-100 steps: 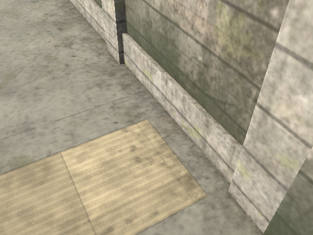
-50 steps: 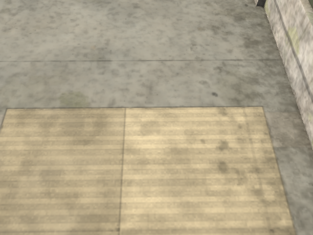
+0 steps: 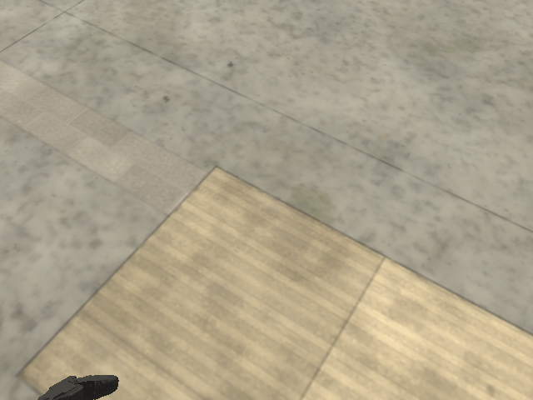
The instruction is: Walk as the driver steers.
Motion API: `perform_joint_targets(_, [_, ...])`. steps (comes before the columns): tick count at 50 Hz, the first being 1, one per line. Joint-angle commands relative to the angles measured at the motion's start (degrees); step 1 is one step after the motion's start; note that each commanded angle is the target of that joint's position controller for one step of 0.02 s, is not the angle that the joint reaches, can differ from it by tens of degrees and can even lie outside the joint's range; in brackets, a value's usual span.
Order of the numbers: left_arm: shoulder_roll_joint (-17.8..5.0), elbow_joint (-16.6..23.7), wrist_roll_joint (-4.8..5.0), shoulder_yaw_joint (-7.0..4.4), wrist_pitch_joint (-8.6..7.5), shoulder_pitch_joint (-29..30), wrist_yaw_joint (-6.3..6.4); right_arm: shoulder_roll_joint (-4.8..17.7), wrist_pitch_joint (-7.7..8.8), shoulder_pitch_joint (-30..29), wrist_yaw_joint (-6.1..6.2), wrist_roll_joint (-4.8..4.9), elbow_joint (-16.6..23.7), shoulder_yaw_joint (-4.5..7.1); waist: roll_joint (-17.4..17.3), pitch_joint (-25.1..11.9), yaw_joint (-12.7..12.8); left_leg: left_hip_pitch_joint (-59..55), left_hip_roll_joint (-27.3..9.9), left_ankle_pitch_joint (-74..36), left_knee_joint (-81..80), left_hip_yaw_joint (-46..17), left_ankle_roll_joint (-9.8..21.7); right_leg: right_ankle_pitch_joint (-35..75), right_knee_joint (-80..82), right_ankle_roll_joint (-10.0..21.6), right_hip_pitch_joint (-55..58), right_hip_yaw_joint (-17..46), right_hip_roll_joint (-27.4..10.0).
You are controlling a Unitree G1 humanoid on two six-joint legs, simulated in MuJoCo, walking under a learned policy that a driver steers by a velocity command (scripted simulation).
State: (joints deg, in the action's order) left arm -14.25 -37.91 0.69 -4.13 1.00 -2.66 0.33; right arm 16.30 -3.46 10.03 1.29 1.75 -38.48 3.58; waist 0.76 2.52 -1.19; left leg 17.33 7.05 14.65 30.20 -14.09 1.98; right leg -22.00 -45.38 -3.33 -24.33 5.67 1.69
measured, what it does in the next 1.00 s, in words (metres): walks ahead: right foot, then left foot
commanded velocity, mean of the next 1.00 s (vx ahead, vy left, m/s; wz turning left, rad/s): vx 0.17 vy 0.00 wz -0.04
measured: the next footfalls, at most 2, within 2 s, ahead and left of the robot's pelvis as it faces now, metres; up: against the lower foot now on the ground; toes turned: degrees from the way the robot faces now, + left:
right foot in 0.06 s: +0.03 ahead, -0.13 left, +0.00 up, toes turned +6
left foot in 0.42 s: +0.01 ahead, +0.11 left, +0.00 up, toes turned +2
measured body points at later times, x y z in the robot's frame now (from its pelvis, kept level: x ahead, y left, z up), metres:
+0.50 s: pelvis +0.04 -0.01 +0.00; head +0.07 +0.00 +0.45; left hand +0.09 +0.27 -0.13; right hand +0.18 -0.26 -0.11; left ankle -0.03 +0.10 -0.74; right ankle -0.01 -0.13 -0.70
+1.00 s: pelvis +0.17 -0.06 +0.00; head +0.22 -0.08 +0.44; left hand +0.36 +0.18 -0.10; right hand +0.24 -0.34 -0.14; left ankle +0.16 +0.10 -0.68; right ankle +0.26 -0.14 -0.74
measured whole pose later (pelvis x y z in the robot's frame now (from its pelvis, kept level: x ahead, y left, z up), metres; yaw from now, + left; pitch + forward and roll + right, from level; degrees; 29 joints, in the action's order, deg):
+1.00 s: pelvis +0.17 -0.06 +0.00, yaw -7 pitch +1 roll +1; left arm -14.7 -40.9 -1.1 -1.7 -1.4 -7.8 -0.9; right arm 16.3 -0.8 9.9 2.7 0.5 -49.2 2.3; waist -1.3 4.6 0.1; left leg 24.1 -1.8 26.6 57.6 -2.3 -3.1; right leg -4.7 -26.3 4.6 -22.3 0.0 3.7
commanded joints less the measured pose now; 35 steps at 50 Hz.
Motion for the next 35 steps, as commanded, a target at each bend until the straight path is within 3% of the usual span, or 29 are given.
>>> perform_joint_targets(1, [-4.25, 2.59, 0.35, -1.19, -1.65, -2.92, -1.09, 8.34, 0.67, -2.93, 0.08, 0.73, 4.41, 2.25, -10.47, -9.49, 2.69, -8.03, -13.39, -30.52, -2.11, -14.94, 9.13, 3.59, 10.14, 1.30, 6.08, -2.25, 0.54])
perform_joint_targets(2, [-3.65, 1.33, -0.04, -1.05, -2.13, -4.81, -1.42, 6.36, 0.43, -3.35, 0.41, 1.02, 4.55, 1.56, -9.80, -9.58, 3.72, -6.41, -11.45, -27.53, -1.23, -13.76, 7.36, 11.25, 18.71, 1.82, 11.72, -3.28, 0.63])
perform_joint_targets(3, [-4.81, 0.86, -0.96, -1.29, -2.35, -6.00, -1.69, 5.02, 0.55, -1.75, 0.66, 0.64, 4.46, 1.23, -7.12, -9.80, 3.48, -3.62, -9.00, -21.27, 1.32, -12.05, 4.72, 21.41, 22.39, 3.28, 17.49, -0.99, -2.44])
perform_joint_targets(4, [-8.97, 1.74, -2.18, -1.85, -2.37, -5.69, -1.53, 2.90, 1.00, 3.27, 0.64, -1.08, 4.19, 0.67, 5.84, -11.27, 0.36, 3.17, -1.76, -1.91, 10.55, -5.98, 0.70, 44.26, 21.60, 7.91, 24.33, 9.80, -13.00])
perform_joint_targets(5, [-9.31, 1.44, -3.45, -1.83, -2.20, -5.78, -1.38, 5.52, 1.44, 4.44, 0.47, -1.36, 4.63, 1.43, 14.66, -11.11, 0.28, 8.89, 2.25, 21.51, 16.44, -3.58, -2.66, 53.65, 22.57, 18.30, 22.60, 19.41, -22.35])
perform_joint_targets(6, [-8.27, 1.71, -3.05, -1.56, -2.56, -5.04, -1.39, 10.14, 1.52, 3.33, 0.60, -1.49, 3.89, 2.76, 9.85, -10.03, 1.21, 9.19, -0.49, 23.88, 25.72, -2.23, -5.13, 48.27, 24.16, 22.12, 18.45, 21.20, -25.07])
perform_joint_targets(7, [-7.65, 1.76, -2.03, -1.38, -2.72, -4.01, -1.10, 10.47, 1.23, 1.94, 1.11, -0.75, 3.18, 3.29, 7.48, -7.46, 1.23, 10.54, -2.07, 20.62, 29.93, -1.34, -6.15, 41.53, 24.27, 20.24, 16.76, 17.95, -22.30])
perform_joint_targets(9, [-5.74, 1.50, -0.70, -0.46, -2.64, -2.22, -0.61, 6.68, 0.05, 1.84, 1.40, -0.90, 1.48, 2.54, 6.46, -4.67, 0.72, 9.87, -3.50, 14.02, 28.26, -0.84, -7.70, 37.66, 24.15, 16.11, 15.09, 11.56, -16.98])
perform_joint_targets(10, [-4.66, 0.55, -0.62, 0.01, -2.47, -3.34, -0.35, 3.69, -0.15, 2.66, 0.96, -0.97, 0.67, 1.60, 6.33, -5.64, 0.30, 7.17, -4.52, 10.83, 23.85, 0.77, -8.06, 31.97, 25.31, 14.55, 14.78, 8.82, -14.57])
perform_joint_targets(11, [-5.07, 0.43, -0.53, -0.10, -2.14, -3.93, -0.25, 1.55, -0.30, 2.44, 0.26, -0.58, 0.29, 0.72, 7.41, -6.06, 0.46, 5.28, -5.61, 8.13, 17.66, 5.08, -8.21, 22.40, 26.32, 13.34, 15.09, 6.52, -11.87])
perform_joint_targets(12, [-6.12, 0.08, -0.14, -0.47, -1.75, -5.80, -0.10, 0.73, 0.05, -0.41, -0.24, -0.29, 0.81, 0.21, 8.61, -4.93, 2.50, 3.94, -5.30, 7.53, 13.61, 8.27, -7.86, 12.85, 27.79, 13.07, 14.49, 6.13, -10.08])
perform_joint_targets(14, [-10.09, -0.60, 0.35, -1.45, -1.60, -10.21, -0.02, 2.66, 1.18, -4.55, -0.75, -0.02, 2.02, 0.54, 9.37, -1.80, 4.98, 4.56, -4.84, 10.13, 9.63, 11.97, -6.98, 1.16, 30.52, 14.68, 14.18, 9.70, -11.63])
perform_joint_targets(16, [-11.49, -1.22, 0.78, -1.77, -2.29, -12.80, -0.13, 3.60, 2.63, -5.48, -1.03, 0.01, 1.93, 0.71, 9.17, -0.10, 5.58, 4.71, -5.67, 10.38, 4.20, 13.12, -5.12, -3.13, 31.15, 15.53, 15.12, 12.22, -13.50])
perform_joint_targets(18, [-11.26, -2.31, 1.58, -1.62, -3.23, -13.35, -0.65, 2.58, 3.97, -4.35, -1.23, -0.24, 0.62, 0.51, 8.08, -0.54, 4.00, -2.21, -4.57, 5.19, -4.46, 15.29, -2.06, 0.00, 29.95, 15.26, 12.97, 11.65, -13.68])
perform_joint_targets(20, [-9.20, -3.06, 1.62, -0.58, -3.75, -12.65, -0.70, 3.28, 5.04, 1.09, -1.38, -0.75, -1.69, 1.16, 8.35, -2.81, 0.62, -14.28, -5.21, 0.89, -8.64, 14.51, 0.96, 7.14, 26.40, 13.30, 7.56, 10.58, -11.85])
perform_joint_targets(21, [-6.20, -2.15, 1.19, 0.54, -4.37, -9.60, -1.06, 4.97, 5.32, 7.68, -1.11, -0.61, -3.61, 1.91, 6.22, -5.45, -2.89, -24.13, -9.32, -1.57, -8.36, 10.65, 2.74, 9.34, 20.13, 10.79, 0.52, 8.14, -9.46])
perform_joint_targets(22, [-1.83, 0.34, 1.14, 1.91, -5.42, -7.59, -1.34, 9.89, 5.67, 13.05, -1.05, -0.88, -5.78, 3.41, -6.59, -8.10, -3.70, -31.17, -17.15, -2.77, -9.22, -0.80, 6.43, 7.58, 7.66, 6.51, -8.38, -2.93, -0.92])
perform_joint_targets(23, [-4.51, 1.34, 1.95, 1.57, -5.89, -6.07, -1.12, 10.54, 5.82, 15.34, -1.32, -1.15, -6.29, 3.96, -12.83, -6.51, -5.48, -30.86, -27.16, -5.61, -14.69, -12.47, 12.50, -9.15, -3.64, 4.87, -16.17, -4.06, -0.43])
perform_joint_targets(24, [-8.49, 0.96, 3.25, 0.18, -5.71, -6.48, -0.95, 7.42, 6.51, 14.39, -1.31, -2.12, -6.20, 3.13, -9.69, -2.10, -5.19, -29.22, -29.43, -6.42, -15.81, -13.55, 14.54, -13.04, -13.77, 5.37, -22.24, 0.42, -2.14])
perform_joint_targets(25, [-8.21, -0.20, 3.48, 0.06, -5.20, -8.47, -0.96, 5.27, 7.21, 11.98, -1.33, -1.92, -5.91, 2.47, -8.37, -0.22, -3.50, -29.05, -27.36, -4.16, -16.34, -9.53, 12.72, -9.38, -17.13, 6.32, -25.33, 2.47, -3.54])
perform_joint_targets(26, [-7.37, -0.58, 3.08, 0.20, -4.77, -8.68, -0.91, 4.19, 7.54, 10.43, -1.47, -1.08, -6.09, 2.21, -8.57, 1.57, -2.83, -29.41, -25.82, -3.59, -17.60, -6.26, 10.80, -4.55, -18.30, 6.78, -28.69, 3.21, -4.28])
perform_joint_targets(27, [-6.86, -0.61, 2.45, 0.24, -4.61, -7.89, -0.82, 3.77, 7.62, 10.01, -1.48, -0.87, -6.28, 2.02, -7.99, 2.94, -2.62, -28.61, -25.03, -7.32, -18.53, -2.82, 9.17, 0.17, -18.23, 7.05, -30.11, 3.92, -4.96])
perform_joint_targets(28, [-6.63, -0.32, 1.41, 0.32, -4.37, -7.57, -0.64, 3.56, 7.66, 8.72, -1.16, -1.14, -6.63, 1.80, -7.73, 3.46, -2.12, -26.73, -23.39, -14.93, -19.02, 1.44, 8.03, 4.17, -17.16, 6.74, -29.24, 3.86, -5.36])
perform_joint_targets(29, [-5.55, -0.41, 0.96, 0.56, -4.23, -7.94, -0.61, 3.43, 7.62, 7.54, -0.99, -1.59, -6.74, 1.71, -7.73, 2.99, -1.28, -24.44, -22.04, -24.26, -18.59, 5.32, 7.44, 6.62, -16.07, 5.88, -26.73, 2.35, -4.53])
perform_joint_targets(31, [-4.14, 0.61, 0.37, 1.08, -3.74, -7.40, -0.66, 4.37, 7.25, 4.70, -0.50, -1.98, -6.79, 1.83, -7.27, 2.36, -0.16, -18.68, -20.06, -34.49, -18.25, 12.04, 6.60, 11.04, -9.88, 3.83, -20.49, -1.30, -3.85])
perform_joint_targets(33, [-3.11, 2.83, 0.19, 1.57, -3.41, -3.94, -1.42, 5.39, 6.86, 2.86, -0.01, -1.17, -6.32, 1.71, -7.42, 2.55, -0.98, -12.72, -17.43, -37.89, -17.75, 18.30, 5.25, 19.12, -0.04, 2.81, -11.85, -5.99, -3.53])
perform_joint_targets(35, [-3.29, 4.27, 0.00, 1.45, -2.94, -2.56, -2.36, 6.70, 6.91, 4.98, 0.27, -0.52, -7.60, 1.75, -8.35, 0.71, -1.43, -10.99, -17.43, -38.54, -15.49, 19.30, 4.86, 22.16, 5.09, 2.97, -4.28, -7.65, -2.18])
